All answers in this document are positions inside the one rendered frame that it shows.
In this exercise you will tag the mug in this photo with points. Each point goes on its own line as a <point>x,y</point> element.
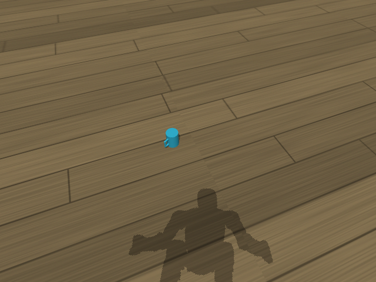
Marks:
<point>172,138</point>

